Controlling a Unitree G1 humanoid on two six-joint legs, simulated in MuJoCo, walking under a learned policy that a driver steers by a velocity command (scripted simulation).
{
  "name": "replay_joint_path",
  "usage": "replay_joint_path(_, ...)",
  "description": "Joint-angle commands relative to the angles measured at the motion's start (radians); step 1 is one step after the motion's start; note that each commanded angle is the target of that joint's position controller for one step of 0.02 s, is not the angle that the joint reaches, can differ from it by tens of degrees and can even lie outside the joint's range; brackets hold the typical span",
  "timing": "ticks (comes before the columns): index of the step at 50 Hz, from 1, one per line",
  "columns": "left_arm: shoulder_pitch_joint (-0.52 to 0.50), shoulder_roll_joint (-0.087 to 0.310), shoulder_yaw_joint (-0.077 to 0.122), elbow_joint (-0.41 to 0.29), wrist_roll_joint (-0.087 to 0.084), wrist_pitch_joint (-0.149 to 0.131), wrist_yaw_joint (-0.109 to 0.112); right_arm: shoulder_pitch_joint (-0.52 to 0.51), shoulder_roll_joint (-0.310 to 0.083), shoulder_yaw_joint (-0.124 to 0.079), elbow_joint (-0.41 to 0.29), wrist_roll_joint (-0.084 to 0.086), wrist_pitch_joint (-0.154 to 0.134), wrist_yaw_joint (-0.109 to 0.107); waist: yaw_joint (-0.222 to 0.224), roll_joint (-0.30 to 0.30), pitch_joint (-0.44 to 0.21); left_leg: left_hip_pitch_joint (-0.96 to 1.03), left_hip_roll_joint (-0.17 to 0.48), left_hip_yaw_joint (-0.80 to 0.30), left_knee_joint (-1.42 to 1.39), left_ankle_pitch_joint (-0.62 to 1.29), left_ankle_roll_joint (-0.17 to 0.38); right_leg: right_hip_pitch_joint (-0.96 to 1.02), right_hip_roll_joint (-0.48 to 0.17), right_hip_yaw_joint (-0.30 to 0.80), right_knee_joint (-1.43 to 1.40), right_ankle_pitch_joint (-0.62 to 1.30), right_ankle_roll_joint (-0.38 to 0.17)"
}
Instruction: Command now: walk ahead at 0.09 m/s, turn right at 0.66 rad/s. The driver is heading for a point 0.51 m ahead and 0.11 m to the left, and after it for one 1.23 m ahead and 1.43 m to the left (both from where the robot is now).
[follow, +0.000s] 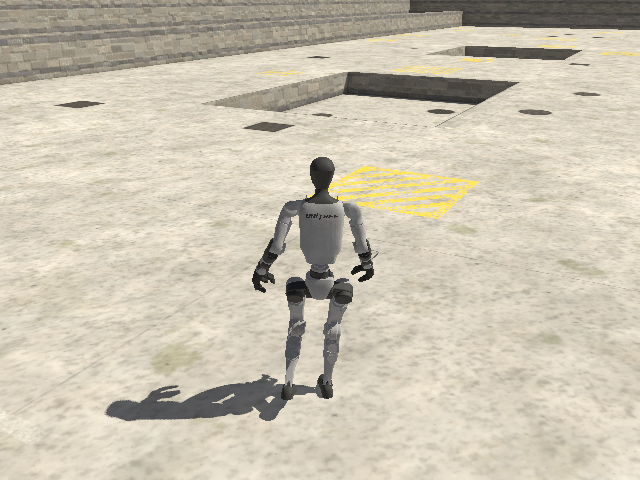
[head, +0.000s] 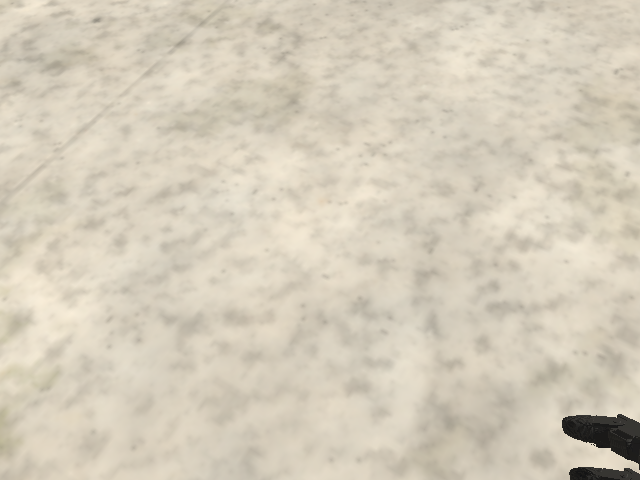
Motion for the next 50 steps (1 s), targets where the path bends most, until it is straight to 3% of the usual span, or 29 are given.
replay_joint_path(1,-0.069,0.127,0.031,-0.119,0.011,-0.01,0.037,0.106,-0.144,-0.047,-0.018,-0.005,0.012,-0.007,-0.075,0.015,-0.285,-0.058,0.049,-0.014,-0.108,0.056,-0.02,0.248,-0.298,0.367,-0.161,0.451,-0.159)
replay_joint_path(3,-0.025,0.112,0.02,-0.097,0.022,-0.002,0.057,0.118,-0.096,-0.031,-0.004,0.0,0.02,-0.01,-0.054,0.008,-0.325,-0.018,0.06,0.026,-0.176,0.115,-0.047,0.229,-0.287,0.28,-0.128,0.604,-0.152)
replay_joint_path(6,-0.05,0.035,-0.018,-0.072,0.041,0.01,0.063,0.14,-0.053,-0.011,0.013,0.011,0.039,-0.013,-0.053,-0.05,-0.348,0.098,0.101,0.042,-0.313,0.238,-0.06,0.172,-0.257,0.181,-0.145,0.441,-0.109)
replay_joint_path(7,-0.056,0.01,-0.029,-0.059,0.051,0.009,0.058,0.137,-0.047,-0.008,0.017,0.012,0.043,-0.011,-0.045,-0.073,-0.329,0.145,0.11,0.047,-0.367,0.272,-0.057,0.141,-0.255,0.161,-0.167,0.328,-0.098)
replay_joint_path(9,-0.06,0.043,-0.024,-0.04,0.064,0.005,0.046,0.096,-0.092,-0.018,0.0,0.02,0.047,-0.011,-0.016,-0.121,-0.247,0.148,0.103,0.061,-0.416,0.263,-0.043,0.114,-0.279,0.167,-0.197,0.117,-0.103)
replay_joint_path(12,-0.052,0.095,-0.005,-0.023,0.054,0.019,0.052,0.06,-0.154,-0.037,-0.039,0.031,0.044,-0.007,0.01,-0.136,-0.174,0.035,0.097,0.079,-0.443,0.127,-0.019,0.207,-0.35,0.223,-0.176,0.095,-0.123)
replay_joint_path(16,-0.09,0.078,-0.001,-0.02,0.021,0.036,0.075,0.167,-0.122,-0.038,-0.02,0.032,0.037,0.021,-0.035,-0.122,-0.206,0.08,0.07,0.133,-0.604,0.156,0.021,0.308,-0.379,0.186,-0.067,0.297,-0.088)
replay_joint_path(17,-0.097,0.075,0.002,-0.018,0.01,0.038,0.078,0.203,-0.123,-0.042,-0.009,0.03,0.035,0.027,-0.055,-0.108,-0.203,0.13,0.058,0.134,-0.723,0.268,0.045,0.296,-0.353,0.147,-0.02,0.276,-0.048)
replay_joint_path(18,-0.079,0.062,0.005,-0.017,0.005,0.033,0.081,0.218,-0.17,-0.056,-0.013,0.019,0.033,0.026,-0.049,-0.017,-0.189,0.189,0.103,0.003,-0.835,0.482,0.093,0.234,-0.276,0.077,0.101,0.142,0.024)
replay_joint_path(19,-0.094,0.032,0.003,-0.064,0.047,0.024,0.075,0.252,-0.271,-0.086,-0.015,0.023,0.03,0.014,-0.005,0.224,-0.2,0.306,0.282,-0.319,-0.865,0.632,0.224,0.007,-0.119,-0.057,0.299,-0.216,0.122)
replay_joint_path(20,-0.221,0.04,0.001,-0.11,0.048,0.0,0.063,0.376,-0.264,-0.093,0.004,0.021,0.021,0.019,-0.117,0.271,-0.211,0.475,0.359,-0.558,-0.968,0.341,0.378,-0.273,-0.008,0.0,0.444,-0.541,0.146)
replay_joint_path(22,-0.254,0.037,0.007,-0.099,-0.011,-0.043,0.031,0.409,-0.211,-0.085,0.015,0.017,-0.008,0.018,-0.124,0.132,-0.173,0.541,0.324,-0.579,-1.036,-0.23,0.329,-0.411,-0.103,0.108,0.499,-0.411,0.113)
replay_joint_path(24,-0.286,0.043,0.012,-0.088,-0.002,-0.077,0.018,0.373,-0.192,-0.076,0.0,0.036,-0.009,-0.003,-0.117,0.114,-0.136,0.508,0.276,-0.505,-1.057,-0.183,0.291,-0.391,-0.125,0.103,0.405,-0.278,0.123)
replay_joint_path(29,-0.303,-0.003,0.007,-0.064,-0.001,-0.129,0.001,0.393,-0.185,-0.076,-0.032,0.036,0.001,-0.026,-0.116,0.141,-0.137,0.388,0.157,-0.376,-1.043,0.019,0.271,-0.172,-0.064,0.052,0.123,-0.121,0.176)
replay_joint_path(30,-0.23,-0.012,-0.018,-0.028,0.092,-0.071,-0.018,0.412,-0.244,-0.097,0.007,-0.037,0.024,0.01,-0.119,0.186,-0.139,0.368,0.104,-0.319,-1.036,0.04,0.251,-0.147,-0.069,-0.028,0.165,-0.129,0.195)
replay_joint_path(31,-0.225,-0.015,-0.019,-0.028,0.091,-0.049,-0.024,0.43,-0.208,-0.091,0.006,-0.036,0.029,0.027,-0.133,0.195,-0.133,0.353,0.103,-0.298,-1.041,0.039,0.249,-0.127,-0.084,-0.049,0.138,-0.136,0.202)
replay_joint_path(33,-0.282,-0.001,-0.026,-0.05,0.064,-0.039,-0.019,0.461,-0.167,-0.077,0.014,-0.025,0.019,0.044,-0.171,0.21,-0.1,0.339,0.135,-0.303,-1.068,0.036,0.249,-0.104,-0.115,-0.066,0.075,-0.116,0.2)
replay_joint_path(36,-0.3,0.044,-0.023,-0.067,0.051,-0.045,-0.012,0.456,-0.192,-0.082,0.02,-0.021,-0.003,0.039,-0.171,0.184,-0.072,0.375,0.22,-0.312,-1.098,0.061,0.245,-0.074,-0.153,-0.079,0.015,-0.109,0.137)
replay_joint_path(37,-0.264,0.053,-0.021,-0.061,0.05,-0.048,-0.009,0.44,-0.198,-0.081,0.024,-0.019,-0.009,0.033,-0.145,0.169,-0.067,0.37,0.238,-0.287,-1.097,0.128,0.238,-0.021,-0.152,-0.086,-0.011,-0.115,0.107)
replay_joint_path(39,-0.04,0.085,-0.003,0.009,0.053,-0.053,0.004,0.404,-0.195,-0.074,0.034,-0.02,-0.019,0.021,-0.018,0.099,-0.145,0.328,0.203,-0.144,-0.879,0.61,0.205,0.259,-0.087,-0.106,-0.049,-0.145,0.047)
replay_joint_path(40,0.205,0.137,0.016,0.078,0.054,-0.062,0.013,0.37,-0.169,-0.063,0.022,-0.027,-0.021,0.015,0.098,-0.013,-0.265,0.192,0.137,-0.034,-0.552,0.748,0.175,0.537,-0.147,0.014,-0.052,-0.249,-0.001)
replay_joint_path(41,0.359,0.252,0.042,0.103,0.06,-0.065,0.011,0.33,-0.103,-0.041,-0.05,-0.017,-0.032,0.013,0.136,-0.3,-0.338,-0.104,0.008,0.088,-0.19,0.415,0.113,0.711,-0.358,0.514,-0.23,-0.714,-0.089)
replay_joint_path(42,0.284,0.203,0.025,0.104,0.055,-0.067,-0.002,0.329,-0.099,-0.034,-0.05,-0.033,-0.036,0.015,0.06,-0.293,-0.249,-0.327,-0.047,0.022,-0.064,0.061,0.118,0.707,-0.447,0.829,-0.369,-0.772,-0.107)
replay_joint_path(43,0.205,0.14,0.013,0.088,0.055,-0.067,-0.002,0.308,-0.127,-0.034,-0.026,-0.041,-0.033,0.018,0.025,-0.121,-0.142,-0.374,0.029,0.008,-0.001,0.122,0.132,0.624,-0.467,0.682,-0.312,-0.588,-0.113)
replay_joint_path(44,0.17,0.093,0.0,0.082,0.058,-0.076,-0.001,0.289,-0.122,-0.028,-0.011,-0.033,-0.034,0.027,0.007,-0.027,-0.106,-0.315,0.061,0.006,-0.021,0.177,0.131,0.526,-0.434,0.524,-0.287,-0.284,-0.105)
replay_joint_path(45,0.147,0.053,-0.016,0.087,0.061,-0.082,0.005,0.281,-0.111,-0.025,-0.004,-0.027,-0.028,0.034,-0.022,-0.006,-0.085,-0.261,0.079,0.013,-0.064,0.191,0.121,0.448,-0.4,0.398,-0.289,-0.033,-0.082)
replay_joint_path(46,0.124,0.019,-0.023,0.073,0.006,-0.107,0.01,0.261,-0.118,-0.035,-0.021,0.055,-0.053,0.023,-0.008,-0.083,-0.093,-0.3,0.11,-0.021,-0.068,0.205,0.115,0.499,-0.372,0.303,-0.281,0.196,-0.084)
replay_joint_path(47,0.122,0.009,-0.029,0.087,0.01,-0.117,0.013,0.255,-0.117,-0.032,-0.017,0.064,-0.053,0.024,-0.018,-0.106,-0.114,-0.282,0.102,-0.04,-0.084,0.219,0.11,0.492,-0.364,0.228,-0.261,0.395,-0.057)
replay_joint_path(50,0.067,0.048,-0.022,0.088,0.023,-0.124,0.034,0.23,-0.08,-0.026,-0.04,0.032,-0.037,0.031,-0.052,-0.084,-0.09,-0.228,0.05,0.016,-0.224,0.324,0.077,0.359,-0.313,0.024,-0.307,0.673,0.014)
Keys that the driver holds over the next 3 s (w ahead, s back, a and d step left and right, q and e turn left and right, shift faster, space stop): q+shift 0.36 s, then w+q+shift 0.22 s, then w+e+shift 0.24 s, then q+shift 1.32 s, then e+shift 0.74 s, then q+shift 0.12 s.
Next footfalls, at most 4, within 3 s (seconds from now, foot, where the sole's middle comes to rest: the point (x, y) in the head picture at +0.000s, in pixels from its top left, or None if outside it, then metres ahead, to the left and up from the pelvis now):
0.36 left None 0.11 0.19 -0.76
0.78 right None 0.37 0.03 -0.76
1.20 left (246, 341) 0.67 0.25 -0.76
1.60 right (314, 281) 0.82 0.11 -0.76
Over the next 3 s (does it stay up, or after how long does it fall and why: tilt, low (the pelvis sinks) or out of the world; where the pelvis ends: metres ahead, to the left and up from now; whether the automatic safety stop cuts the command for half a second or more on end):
stays up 0.68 0.18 0.01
